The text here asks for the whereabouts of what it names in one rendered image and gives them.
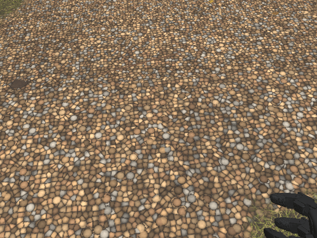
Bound right robot hand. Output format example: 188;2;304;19
264;191;317;238

